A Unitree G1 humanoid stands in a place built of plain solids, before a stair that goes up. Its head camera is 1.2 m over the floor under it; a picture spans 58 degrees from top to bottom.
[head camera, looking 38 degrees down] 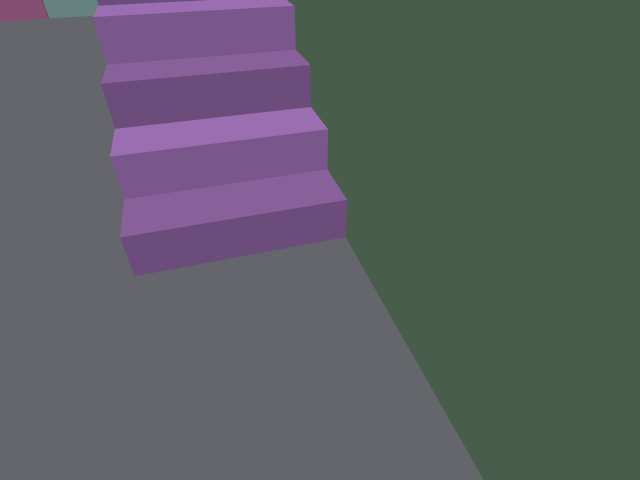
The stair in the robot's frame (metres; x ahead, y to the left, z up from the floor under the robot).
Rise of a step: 0.20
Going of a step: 0.28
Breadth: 0.91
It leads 17 degrees to the left of straight ahead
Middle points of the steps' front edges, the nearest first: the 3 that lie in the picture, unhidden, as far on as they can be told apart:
1.42 0.32 0.20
1.69 0.40 0.40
1.96 0.48 0.60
